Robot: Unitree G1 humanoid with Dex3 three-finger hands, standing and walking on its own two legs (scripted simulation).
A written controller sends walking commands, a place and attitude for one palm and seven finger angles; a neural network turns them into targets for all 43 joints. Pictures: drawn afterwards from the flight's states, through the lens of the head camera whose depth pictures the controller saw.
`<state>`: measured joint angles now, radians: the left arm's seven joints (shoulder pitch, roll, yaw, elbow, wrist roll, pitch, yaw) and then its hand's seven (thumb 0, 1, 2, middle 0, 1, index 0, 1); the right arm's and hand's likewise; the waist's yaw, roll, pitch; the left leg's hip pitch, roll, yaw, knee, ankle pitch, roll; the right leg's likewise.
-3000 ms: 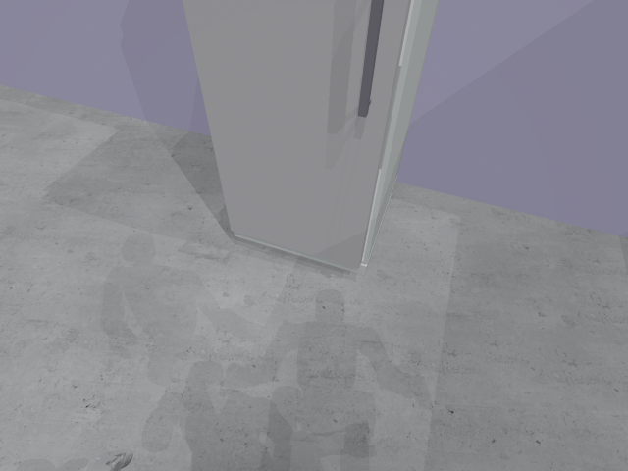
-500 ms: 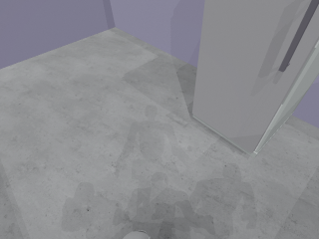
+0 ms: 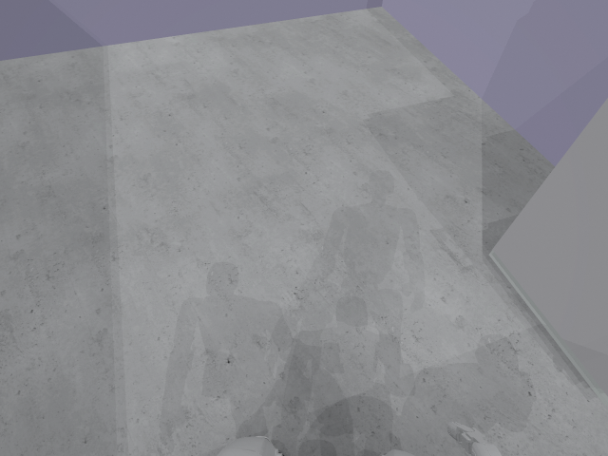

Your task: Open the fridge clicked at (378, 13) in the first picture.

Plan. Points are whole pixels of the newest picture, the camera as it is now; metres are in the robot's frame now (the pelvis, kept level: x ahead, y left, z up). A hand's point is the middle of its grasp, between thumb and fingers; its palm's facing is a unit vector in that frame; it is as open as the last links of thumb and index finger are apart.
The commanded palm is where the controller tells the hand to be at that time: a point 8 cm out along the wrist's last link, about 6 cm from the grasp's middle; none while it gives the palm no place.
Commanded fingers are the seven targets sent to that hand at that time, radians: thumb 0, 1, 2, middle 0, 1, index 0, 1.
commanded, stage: walk to a spot facing it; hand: right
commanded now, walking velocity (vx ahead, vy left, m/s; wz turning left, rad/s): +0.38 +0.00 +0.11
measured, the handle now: out of the picture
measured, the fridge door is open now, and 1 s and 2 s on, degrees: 0 0 0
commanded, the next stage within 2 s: turn to face it in 0.38 s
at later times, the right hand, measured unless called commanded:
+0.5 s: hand (478, 443) +0.19 -0.24 -0.17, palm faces -0.05 +0.99 -0.12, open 7.4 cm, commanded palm none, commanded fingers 0.00 -0.90 -0.90 0.20 0.30 0.20 0.30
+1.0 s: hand (439, 291) +0.43 -0.19 -0.14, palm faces +0.09 +0.97 -0.20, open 7.4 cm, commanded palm none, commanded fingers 0.00 -0.90 -0.90 0.20 0.30 0.20 0.30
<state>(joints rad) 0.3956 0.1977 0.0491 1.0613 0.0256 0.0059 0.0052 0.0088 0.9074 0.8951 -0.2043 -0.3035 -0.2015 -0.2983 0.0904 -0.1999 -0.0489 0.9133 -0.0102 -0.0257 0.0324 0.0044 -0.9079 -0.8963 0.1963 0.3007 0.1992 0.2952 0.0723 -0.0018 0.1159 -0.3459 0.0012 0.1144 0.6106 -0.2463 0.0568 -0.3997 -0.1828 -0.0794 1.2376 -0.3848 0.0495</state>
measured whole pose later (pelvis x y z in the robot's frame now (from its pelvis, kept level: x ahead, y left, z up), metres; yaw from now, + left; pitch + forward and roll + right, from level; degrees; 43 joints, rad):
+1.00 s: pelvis +0.32 -0.02 +0.01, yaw -6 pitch -1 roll +0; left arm 0.35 0.14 0.07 1.08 0.02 0.05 0.00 0.01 0.91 0.89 -0.21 -0.30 -0.20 -0.30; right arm 0.12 -0.12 -0.04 0.95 -0.01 -0.02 -0.03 0.00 -0.91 -0.90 0.20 0.30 0.20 0.30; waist 0.06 -0.04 0.06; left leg -0.25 0.09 0.23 0.56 -0.29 0.02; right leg -0.43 -0.05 -0.06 1.15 -0.47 0.05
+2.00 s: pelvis +0.37 -0.02 +0.01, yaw -42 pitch -1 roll -2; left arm 0.19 0.27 0.10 0.95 0.02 0.09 -0.03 0.00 0.91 0.90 -0.20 -0.30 -0.20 -0.30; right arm 0.22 -0.17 -0.03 0.88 -0.02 0.01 -0.01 0.01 -0.90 -0.90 0.20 0.30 0.20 0.30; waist 0.03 -0.02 0.08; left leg -0.20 0.13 0.20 0.53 -0.31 0.00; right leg -0.47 -0.04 -0.01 1.07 -0.41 0.08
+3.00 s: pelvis +0.36 -0.04 +0.02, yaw -66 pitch -1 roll -1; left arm 0.24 0.23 0.08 1.03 0.03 0.06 -0.03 0.01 0.91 0.90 -0.20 -0.30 -0.20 -0.30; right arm 0.34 -0.17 -0.04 1.02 -0.03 -0.03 -0.01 0.00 -0.91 -0.90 0.20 0.30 0.20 0.30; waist -0.03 -0.01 0.03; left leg -0.14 0.10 0.17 0.41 -0.24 -0.01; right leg -0.37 -0.07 -0.03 0.86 -0.36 0.04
